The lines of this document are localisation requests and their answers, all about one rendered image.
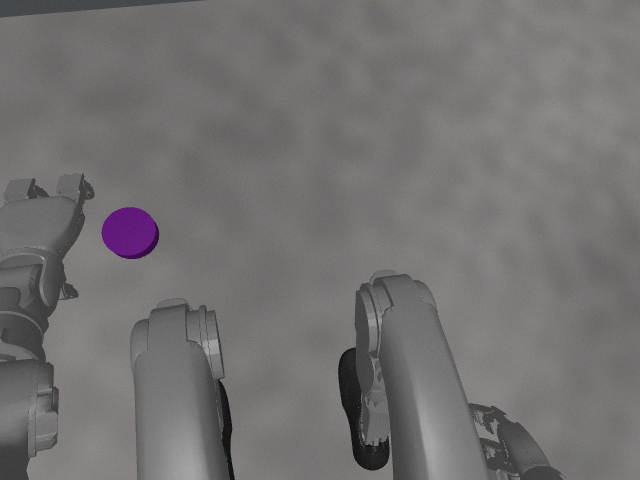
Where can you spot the right robot hand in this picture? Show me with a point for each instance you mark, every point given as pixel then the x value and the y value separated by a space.
pixel 516 451

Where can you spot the right robot foot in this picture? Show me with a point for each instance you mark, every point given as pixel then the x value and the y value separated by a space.
pixel 367 456

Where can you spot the left robot foot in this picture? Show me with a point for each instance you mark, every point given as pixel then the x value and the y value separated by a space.
pixel 227 429

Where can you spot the left robot arm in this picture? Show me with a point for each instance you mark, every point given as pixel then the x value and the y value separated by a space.
pixel 30 284

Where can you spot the tin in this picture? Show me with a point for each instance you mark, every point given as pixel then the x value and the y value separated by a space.
pixel 130 233

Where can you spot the left robot hand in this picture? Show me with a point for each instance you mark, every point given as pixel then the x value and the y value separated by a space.
pixel 32 219

